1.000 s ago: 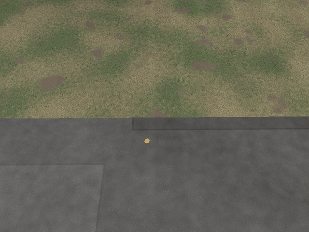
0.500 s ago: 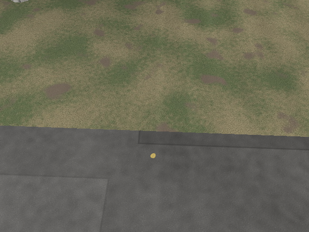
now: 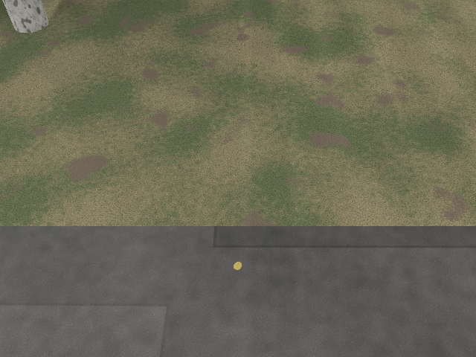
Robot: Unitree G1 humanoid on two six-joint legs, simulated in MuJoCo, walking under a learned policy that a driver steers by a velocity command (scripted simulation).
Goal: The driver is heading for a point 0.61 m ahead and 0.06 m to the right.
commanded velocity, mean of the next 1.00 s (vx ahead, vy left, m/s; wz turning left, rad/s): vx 0.42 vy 0.00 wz -0.03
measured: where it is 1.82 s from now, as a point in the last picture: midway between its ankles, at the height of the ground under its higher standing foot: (247, 322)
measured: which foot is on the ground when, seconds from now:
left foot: down 0.00-0.02, up 0.04-0.48, down 0.50-1.00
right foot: down 0.00-0.52, up 0.54-1.00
